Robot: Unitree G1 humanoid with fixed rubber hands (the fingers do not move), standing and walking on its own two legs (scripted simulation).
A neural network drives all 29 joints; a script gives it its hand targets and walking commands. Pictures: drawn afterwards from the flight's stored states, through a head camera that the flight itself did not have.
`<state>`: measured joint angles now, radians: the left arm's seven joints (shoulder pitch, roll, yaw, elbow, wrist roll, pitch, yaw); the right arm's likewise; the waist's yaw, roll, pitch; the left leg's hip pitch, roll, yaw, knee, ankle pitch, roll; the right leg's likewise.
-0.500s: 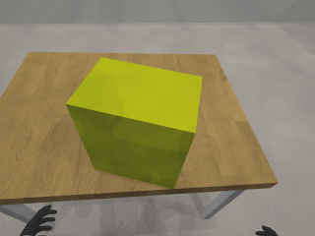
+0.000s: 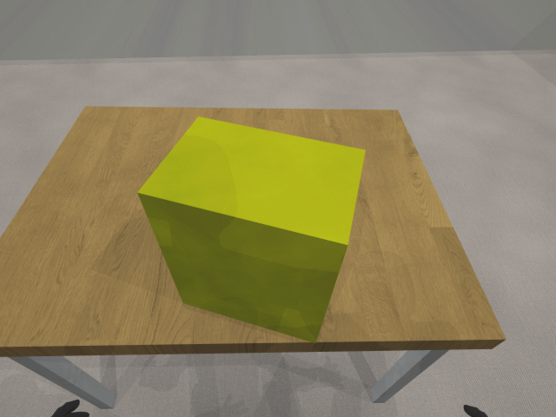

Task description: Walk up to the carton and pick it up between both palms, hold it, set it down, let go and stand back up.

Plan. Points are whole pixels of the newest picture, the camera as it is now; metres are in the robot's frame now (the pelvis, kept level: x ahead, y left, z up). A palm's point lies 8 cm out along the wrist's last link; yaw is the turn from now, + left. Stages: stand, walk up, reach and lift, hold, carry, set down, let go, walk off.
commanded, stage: walk up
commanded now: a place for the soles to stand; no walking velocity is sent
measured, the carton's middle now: (261, 237) +0.39 +0.03 +0.03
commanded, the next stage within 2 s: reach and lift in 0.70 s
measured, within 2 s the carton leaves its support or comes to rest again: neither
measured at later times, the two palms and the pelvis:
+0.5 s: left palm out of the picture +0.07 +0.31 -0.10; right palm out of the picture +0.09 -0.31 -0.10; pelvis -0.01 +0.00 +0.00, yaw +2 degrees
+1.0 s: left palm (89, 392) +0.19 +0.28 -0.09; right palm (466, 416) +0.16 -0.28 -0.09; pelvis -0.01 -0.01 -0.02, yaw -2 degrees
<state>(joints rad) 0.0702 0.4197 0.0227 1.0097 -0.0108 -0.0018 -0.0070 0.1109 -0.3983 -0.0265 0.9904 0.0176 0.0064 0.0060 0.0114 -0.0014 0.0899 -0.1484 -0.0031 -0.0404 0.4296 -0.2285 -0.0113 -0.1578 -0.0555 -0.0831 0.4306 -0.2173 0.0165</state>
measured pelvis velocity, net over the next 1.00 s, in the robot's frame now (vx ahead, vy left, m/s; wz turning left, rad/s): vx -0.01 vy -0.01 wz -0.04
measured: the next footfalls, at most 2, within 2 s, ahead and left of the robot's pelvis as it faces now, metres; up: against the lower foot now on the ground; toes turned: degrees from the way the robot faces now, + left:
none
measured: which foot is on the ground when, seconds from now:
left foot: down 0.00-1.00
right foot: down 0.00-1.00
